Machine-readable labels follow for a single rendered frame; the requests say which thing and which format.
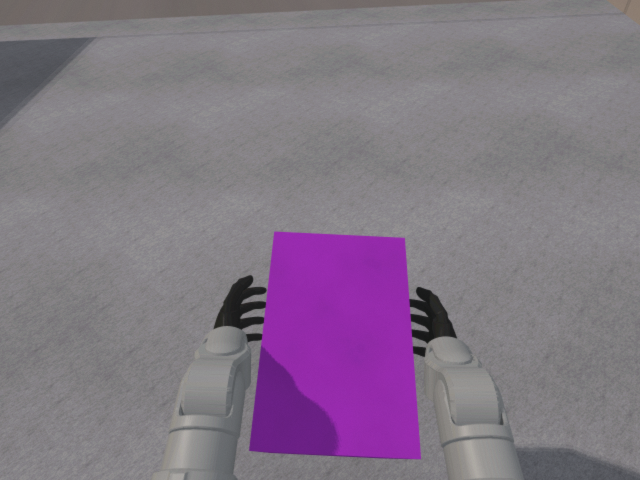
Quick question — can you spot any carton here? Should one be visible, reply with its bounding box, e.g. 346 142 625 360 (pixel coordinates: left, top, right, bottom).
249 232 421 459

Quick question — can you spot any robot right hand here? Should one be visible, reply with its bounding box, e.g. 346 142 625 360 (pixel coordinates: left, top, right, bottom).
409 287 457 357

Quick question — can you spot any robot left forearm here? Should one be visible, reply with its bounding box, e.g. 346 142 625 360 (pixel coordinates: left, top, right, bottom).
151 326 251 480

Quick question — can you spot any robot left hand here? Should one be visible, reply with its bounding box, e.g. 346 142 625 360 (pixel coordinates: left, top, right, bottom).
214 275 267 342

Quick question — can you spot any robot right forearm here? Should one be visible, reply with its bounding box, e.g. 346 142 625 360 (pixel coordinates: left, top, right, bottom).
424 336 524 480

